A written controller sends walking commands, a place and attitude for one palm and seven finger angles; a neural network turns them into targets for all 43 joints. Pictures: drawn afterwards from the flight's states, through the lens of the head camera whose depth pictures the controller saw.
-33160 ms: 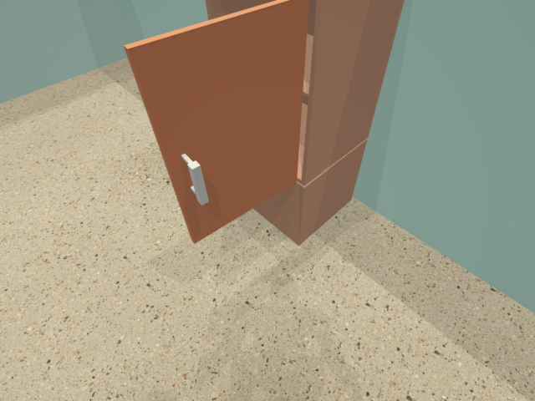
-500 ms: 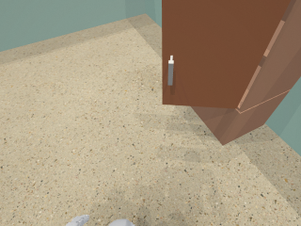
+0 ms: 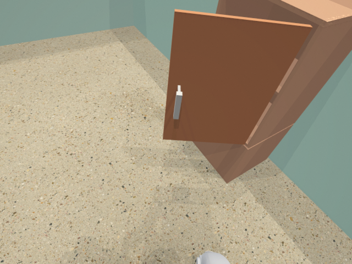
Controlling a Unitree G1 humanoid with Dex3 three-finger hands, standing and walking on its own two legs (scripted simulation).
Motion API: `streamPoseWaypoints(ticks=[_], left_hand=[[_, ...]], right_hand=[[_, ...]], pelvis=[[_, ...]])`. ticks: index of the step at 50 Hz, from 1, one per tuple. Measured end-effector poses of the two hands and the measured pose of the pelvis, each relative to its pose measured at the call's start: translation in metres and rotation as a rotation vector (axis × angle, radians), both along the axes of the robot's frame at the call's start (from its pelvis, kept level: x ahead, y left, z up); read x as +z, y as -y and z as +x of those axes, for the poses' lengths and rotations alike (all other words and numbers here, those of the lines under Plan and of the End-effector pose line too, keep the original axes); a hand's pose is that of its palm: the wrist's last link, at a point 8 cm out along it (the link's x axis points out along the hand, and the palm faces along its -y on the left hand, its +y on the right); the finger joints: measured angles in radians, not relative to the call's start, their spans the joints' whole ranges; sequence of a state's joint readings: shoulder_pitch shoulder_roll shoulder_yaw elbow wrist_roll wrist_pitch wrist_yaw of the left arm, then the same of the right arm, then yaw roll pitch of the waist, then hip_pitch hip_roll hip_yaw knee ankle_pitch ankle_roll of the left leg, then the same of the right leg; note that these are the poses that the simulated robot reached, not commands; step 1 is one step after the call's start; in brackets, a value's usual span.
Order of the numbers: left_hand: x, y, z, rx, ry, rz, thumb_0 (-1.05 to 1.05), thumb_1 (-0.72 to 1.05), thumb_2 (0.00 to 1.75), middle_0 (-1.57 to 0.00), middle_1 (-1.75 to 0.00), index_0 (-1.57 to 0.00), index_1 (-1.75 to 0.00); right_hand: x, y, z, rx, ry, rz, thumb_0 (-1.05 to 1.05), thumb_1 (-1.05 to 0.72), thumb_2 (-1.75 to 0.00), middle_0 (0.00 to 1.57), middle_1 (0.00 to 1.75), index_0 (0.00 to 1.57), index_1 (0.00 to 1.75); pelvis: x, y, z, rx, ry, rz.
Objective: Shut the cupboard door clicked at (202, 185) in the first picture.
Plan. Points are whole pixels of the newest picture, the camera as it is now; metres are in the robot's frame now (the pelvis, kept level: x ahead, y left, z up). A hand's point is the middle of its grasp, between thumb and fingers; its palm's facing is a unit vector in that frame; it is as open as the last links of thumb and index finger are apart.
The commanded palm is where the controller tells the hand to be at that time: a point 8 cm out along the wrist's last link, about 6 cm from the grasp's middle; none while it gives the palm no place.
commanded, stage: take the last steps up to it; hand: left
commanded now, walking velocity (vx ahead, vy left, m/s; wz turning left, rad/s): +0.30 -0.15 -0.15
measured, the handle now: (177, 102) +0.69 +0.02 -0.08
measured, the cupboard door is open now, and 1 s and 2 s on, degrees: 58 58 58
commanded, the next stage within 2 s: come to a stop and stand still in 0.50 s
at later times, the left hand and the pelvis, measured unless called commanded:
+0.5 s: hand (153, 227) +0.25 +0.06 -0.18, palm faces -0.02 -0.98 -0.20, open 7.2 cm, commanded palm none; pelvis +0.17 -0.12 -0.01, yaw -1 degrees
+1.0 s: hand (156, 232) +0.24 +0.05 -0.19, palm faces -0.01 -0.97 -0.23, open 7.4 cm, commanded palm none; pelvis +0.24 -0.13 -0.02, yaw -4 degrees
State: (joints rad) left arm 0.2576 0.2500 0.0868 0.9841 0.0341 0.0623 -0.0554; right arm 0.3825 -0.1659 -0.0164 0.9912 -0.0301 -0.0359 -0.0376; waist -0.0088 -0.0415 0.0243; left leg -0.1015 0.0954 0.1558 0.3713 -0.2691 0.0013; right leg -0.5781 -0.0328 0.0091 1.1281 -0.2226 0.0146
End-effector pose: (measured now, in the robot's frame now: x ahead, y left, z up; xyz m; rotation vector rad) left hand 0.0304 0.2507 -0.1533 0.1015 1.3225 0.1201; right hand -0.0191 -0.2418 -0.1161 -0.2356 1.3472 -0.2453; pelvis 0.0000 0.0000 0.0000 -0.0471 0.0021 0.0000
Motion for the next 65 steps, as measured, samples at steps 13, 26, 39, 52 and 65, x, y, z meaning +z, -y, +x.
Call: streamPoseWaypoints(ticks=[13,26,39,52,65], left_hand=[[-0.006,0.09,0.18,-0.198,0.114,0.023,0.01,0.91,0.9,-0.2,-0.3,-0.2,-0.29],[0.007,0.14,0.211,-0.061,0.113,0.061,-0.02,0.94,0.9,-0.2,-0.3,-0.2,-0.3],[-0.021,0.172,0.198,0.046,-0.1,-0.025,0.0,0.91,0.9,-0.2,-0.3,-0.2,-0.29],[-0.003,0.141,0.213,-0.029,-0.105,0.102,0.01,0.91,0.9,-0.2,-0.3,-0.2,-0.3],[-0.013,0.108,0.241,-0.031,0.017,0.067,0.0,0.91,0.9,-0.2,-0.3,-0.2,-0.29]], right_hand=[[-0.032,0.036,-0.03,-0.22,-0.274,0.111,0.0,-0.91,-0.9,0.2,0.3,0.2,0.3],[-0.034,0.112,0.206,-0.048,0.059,0.099,0.0,-0.91,-0.9,0.19,0.3,0.2,0.3],[-0.027,0.094,0.343,0.074,0.18,0.096,0.0,-0.91,-0.9,0.2,0.3,0.2,0.3],[-0.046,0.12,0.289,-0.055,0.026,0.088,0.0,-0.91,-0.9,0.2,0.3,0.2,0.3],[-0.035,0.089,0.243,-0.038,-0.032,0.055,0.0,-0.91,-0.9,0.2,0.3,0.2,0.3]], pelvis=[[-0.026,0.068,0.09,-0.066,-0.012,0.047],[-0.011,0.119,0.172,-0.012,-0.005,0.018],[-0.016,0.124,0.246,-0.02,0.016,0.042],[-0.017,0.124,0.234,-0.059,0.01,0.057],[-0.017,0.093,0.222,-0.044,0.042,0.043]])
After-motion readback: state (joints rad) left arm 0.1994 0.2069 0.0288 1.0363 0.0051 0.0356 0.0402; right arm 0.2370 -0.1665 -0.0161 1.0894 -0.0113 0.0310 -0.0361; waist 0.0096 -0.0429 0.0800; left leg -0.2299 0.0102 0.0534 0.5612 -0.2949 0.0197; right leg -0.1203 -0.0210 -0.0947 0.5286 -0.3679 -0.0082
